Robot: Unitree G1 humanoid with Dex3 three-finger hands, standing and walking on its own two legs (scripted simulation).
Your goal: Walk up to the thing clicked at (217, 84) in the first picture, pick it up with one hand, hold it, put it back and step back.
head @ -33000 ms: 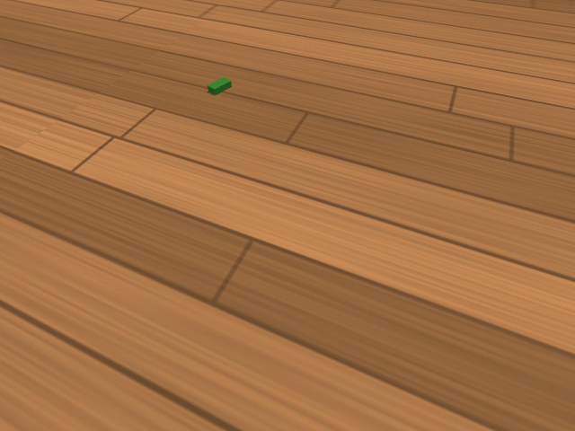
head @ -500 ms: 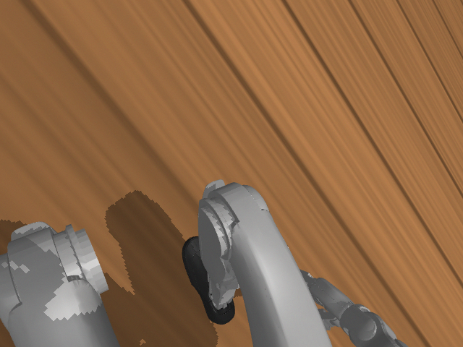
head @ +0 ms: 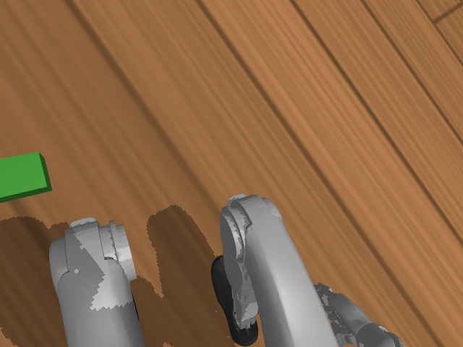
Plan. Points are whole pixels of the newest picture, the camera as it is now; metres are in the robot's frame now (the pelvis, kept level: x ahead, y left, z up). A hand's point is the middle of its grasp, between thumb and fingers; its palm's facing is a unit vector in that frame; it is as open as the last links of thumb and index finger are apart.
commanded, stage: withdraw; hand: left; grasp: from above
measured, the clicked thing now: (3, 180) +0.41 +0.37 -0.29
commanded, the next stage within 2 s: home in 0.60 s
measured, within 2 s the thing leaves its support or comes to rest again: neither
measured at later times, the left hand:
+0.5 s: hand out of the picture +0.40 +0.37 -0.14, palm faces -0.47 -0.12 -0.88, open 14.0 cm
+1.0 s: hand out of the picture +0.38 +0.34 -0.06, palm faces -0.32 -0.29 -0.90, open 11.4 cm
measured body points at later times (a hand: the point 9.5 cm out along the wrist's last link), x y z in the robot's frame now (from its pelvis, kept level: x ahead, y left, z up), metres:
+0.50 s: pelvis -0.02 -0.01 +0.02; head +0.21 +0.11 +0.39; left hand +0.42 +0.37 -0.09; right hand +0.06 -0.28 -0.06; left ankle +0.07 +0.13 -0.28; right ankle +0.09 -0.12 -0.27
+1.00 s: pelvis -0.01 -0.01 +0.07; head +0.19 +0.07 +0.46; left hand +0.40 +0.35 -0.01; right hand +0.10 -0.25 -0.05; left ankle +0.06 +0.13 -0.28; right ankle +0.09 -0.12 -0.28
